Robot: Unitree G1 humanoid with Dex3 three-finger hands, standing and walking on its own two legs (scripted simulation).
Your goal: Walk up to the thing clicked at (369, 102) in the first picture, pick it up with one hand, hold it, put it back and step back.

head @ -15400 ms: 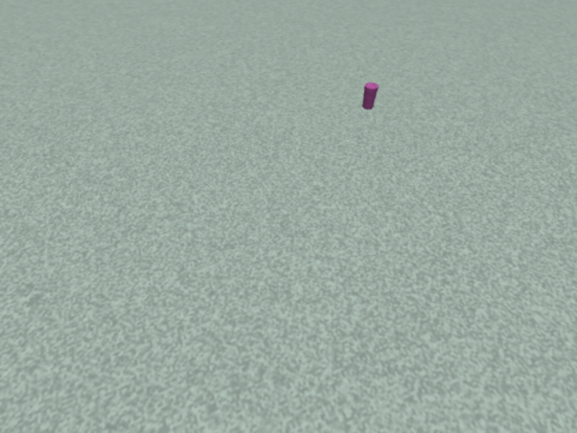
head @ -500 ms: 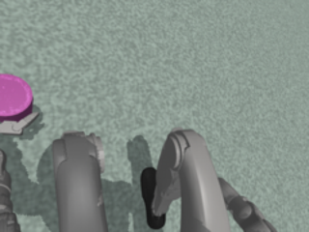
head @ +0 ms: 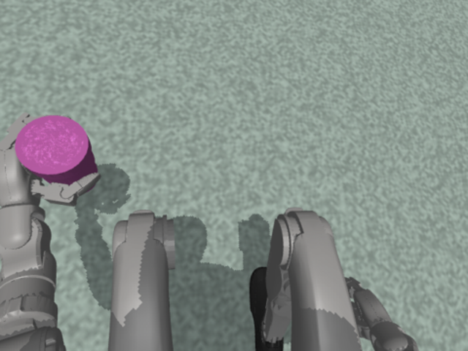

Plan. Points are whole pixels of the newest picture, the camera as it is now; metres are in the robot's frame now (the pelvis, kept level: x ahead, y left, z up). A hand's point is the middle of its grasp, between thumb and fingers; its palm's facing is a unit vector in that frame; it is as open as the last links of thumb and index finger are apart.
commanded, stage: settle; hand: left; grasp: from the side
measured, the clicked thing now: (67, 163) +0.40 +0.28 -0.06
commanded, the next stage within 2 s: lift in 0.90 s
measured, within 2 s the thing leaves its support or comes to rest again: neither
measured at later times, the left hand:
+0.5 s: hand (59, 153) +0.39 +0.27 +0.00, palm faces +0.27 -0.96 -0.05, open 10.6 cm
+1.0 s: hand (55, 142) +0.40 +0.27 +0.02, palm faces +0.27 -0.96 -0.04, open 10.6 cm
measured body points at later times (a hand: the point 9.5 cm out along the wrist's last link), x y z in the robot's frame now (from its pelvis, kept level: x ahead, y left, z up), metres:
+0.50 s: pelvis +0.00 -0.01 +0.03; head +0.19 +0.05 +0.43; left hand +0.37 +0.32 +0.00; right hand +0.18 -0.26 -0.09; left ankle +0.08 +0.13 -0.30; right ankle +0.11 -0.13 -0.30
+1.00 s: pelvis +0.00 -0.01 +0.05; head +0.19 +0.05 +0.45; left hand +0.38 +0.32 +0.02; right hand +0.17 -0.26 -0.07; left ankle +0.08 +0.13 -0.30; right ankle +0.11 -0.13 -0.30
